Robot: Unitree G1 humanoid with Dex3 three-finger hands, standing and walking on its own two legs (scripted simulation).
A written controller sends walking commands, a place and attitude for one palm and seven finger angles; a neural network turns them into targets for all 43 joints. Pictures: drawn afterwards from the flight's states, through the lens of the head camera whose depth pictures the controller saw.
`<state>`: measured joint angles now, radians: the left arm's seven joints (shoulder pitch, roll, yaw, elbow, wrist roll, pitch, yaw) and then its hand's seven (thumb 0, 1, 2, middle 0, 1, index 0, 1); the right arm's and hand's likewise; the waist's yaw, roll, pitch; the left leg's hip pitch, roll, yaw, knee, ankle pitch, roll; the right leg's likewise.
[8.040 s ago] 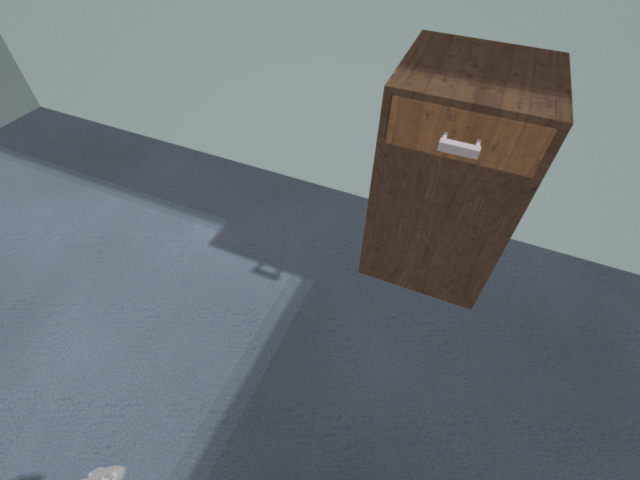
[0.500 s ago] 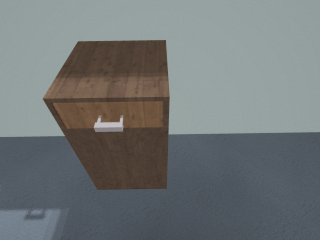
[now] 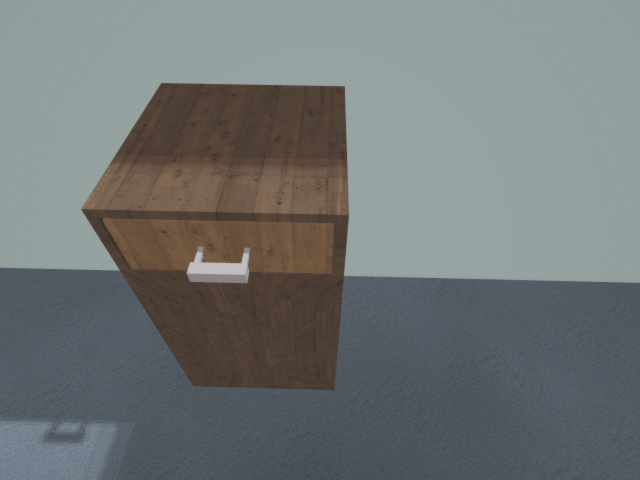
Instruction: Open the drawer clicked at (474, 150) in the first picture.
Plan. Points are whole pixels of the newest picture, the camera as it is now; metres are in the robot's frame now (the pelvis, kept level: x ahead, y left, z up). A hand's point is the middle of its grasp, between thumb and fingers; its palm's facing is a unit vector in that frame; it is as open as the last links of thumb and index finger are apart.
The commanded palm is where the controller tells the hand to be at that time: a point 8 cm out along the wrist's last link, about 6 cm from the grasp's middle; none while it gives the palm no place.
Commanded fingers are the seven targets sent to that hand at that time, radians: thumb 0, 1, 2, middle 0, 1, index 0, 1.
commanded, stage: look again from close up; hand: left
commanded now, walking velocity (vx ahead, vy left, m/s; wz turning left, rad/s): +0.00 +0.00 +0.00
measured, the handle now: (221, 262) +0.48 +0.22 -0.08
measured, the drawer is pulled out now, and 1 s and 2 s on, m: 0.00 0.00 0.00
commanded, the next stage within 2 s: shuffle to correct the standing spot in 0.10 s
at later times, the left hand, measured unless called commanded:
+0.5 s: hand out of the picture +0.03 +0.18 -0.17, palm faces +0.03 -0.96 -0.27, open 7.4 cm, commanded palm none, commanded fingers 0.00 0.90 0.90 -0.20 -0.30 -0.20 -0.30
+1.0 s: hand out of the picture -0.03 +0.15 -0.17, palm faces +0.07 -0.98 -0.17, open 7.4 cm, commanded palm none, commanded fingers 0.00 0.90 0.90 -0.20 -0.30 -0.20 -0.30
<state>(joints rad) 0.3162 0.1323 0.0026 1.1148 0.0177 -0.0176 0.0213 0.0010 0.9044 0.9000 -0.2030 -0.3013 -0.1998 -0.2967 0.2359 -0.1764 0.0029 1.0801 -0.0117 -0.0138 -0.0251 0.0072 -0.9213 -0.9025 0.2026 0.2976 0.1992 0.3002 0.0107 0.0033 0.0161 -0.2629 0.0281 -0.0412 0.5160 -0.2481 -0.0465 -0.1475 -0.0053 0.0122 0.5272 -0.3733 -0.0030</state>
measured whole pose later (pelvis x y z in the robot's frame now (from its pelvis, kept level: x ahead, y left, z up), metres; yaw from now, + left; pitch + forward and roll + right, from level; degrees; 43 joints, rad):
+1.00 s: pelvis +0.01 -0.01 +0.00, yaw +1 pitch +0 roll +1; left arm 0.36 0.13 0.01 1.12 0.01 -0.01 0.02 0.00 0.90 0.90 -0.20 -0.30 -0.20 -0.30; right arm 0.31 -0.14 0.01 1.13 -0.01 0.00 -0.02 0.00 -0.91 -0.90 0.20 0.30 0.20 0.30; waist 0.00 -0.01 0.03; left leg -0.24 0.04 -0.04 0.50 -0.25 -0.06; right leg -0.12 0.00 -0.01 0.51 -0.38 -0.02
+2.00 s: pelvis +0.01 +0.02 +0.00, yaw +0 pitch +0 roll +1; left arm 0.31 0.20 -0.02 1.05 0.01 0.00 0.03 0.00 0.91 0.90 -0.20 -0.30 -0.20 -0.30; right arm 0.29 -0.19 0.02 1.05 -0.01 0.00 -0.01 0.00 -0.92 -0.90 0.20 0.30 0.20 0.30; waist 0.00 0.00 0.03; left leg -0.26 -0.02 0.04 0.51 -0.24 0.02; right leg -0.12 -0.04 0.02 0.50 -0.37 0.03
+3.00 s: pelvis +0.01 +0.00 +0.00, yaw +2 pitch +0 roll +1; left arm 0.34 0.16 -0.01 1.11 0.01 -0.01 0.03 0.00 0.91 0.90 -0.20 -0.30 -0.20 -0.30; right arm 0.31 -0.14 0.03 1.11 -0.01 -0.01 -0.03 0.01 -0.92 -0.90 0.20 0.30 0.20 0.30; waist 0.01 -0.01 0.03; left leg -0.25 0.01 0.04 0.49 -0.25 -0.01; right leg -0.11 -0.02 -0.01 0.48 -0.37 0.00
